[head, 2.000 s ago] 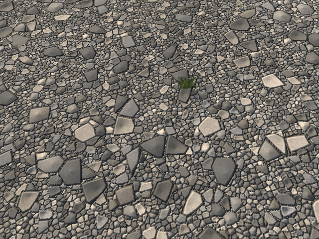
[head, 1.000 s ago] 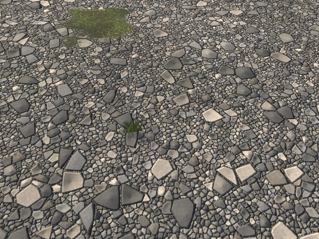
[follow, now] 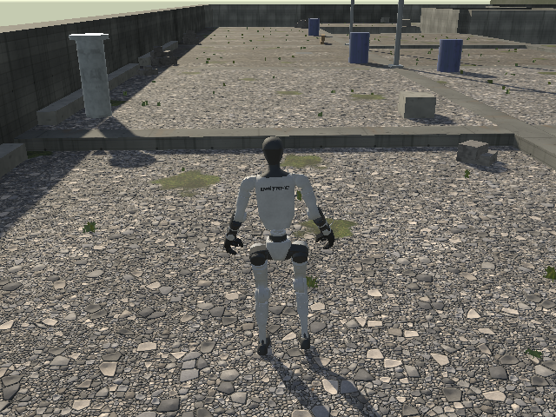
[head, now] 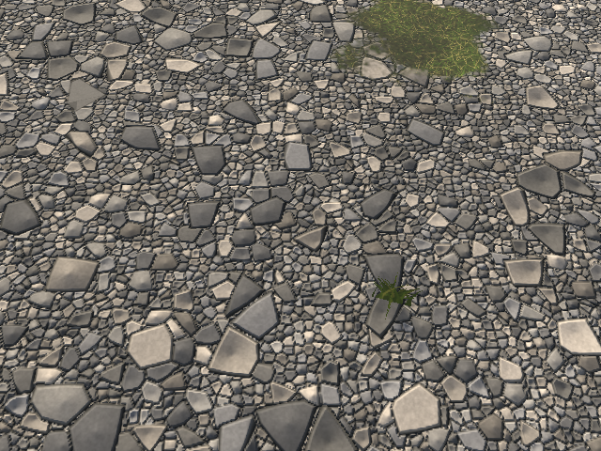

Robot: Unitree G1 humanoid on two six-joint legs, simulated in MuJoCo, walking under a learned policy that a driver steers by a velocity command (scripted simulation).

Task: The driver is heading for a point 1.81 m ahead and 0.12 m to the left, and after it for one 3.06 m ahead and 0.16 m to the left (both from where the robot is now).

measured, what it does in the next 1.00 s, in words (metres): steps on the spot: right foot, then left foot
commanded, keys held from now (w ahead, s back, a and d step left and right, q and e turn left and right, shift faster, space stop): q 0.32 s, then no key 0.30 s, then e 0.38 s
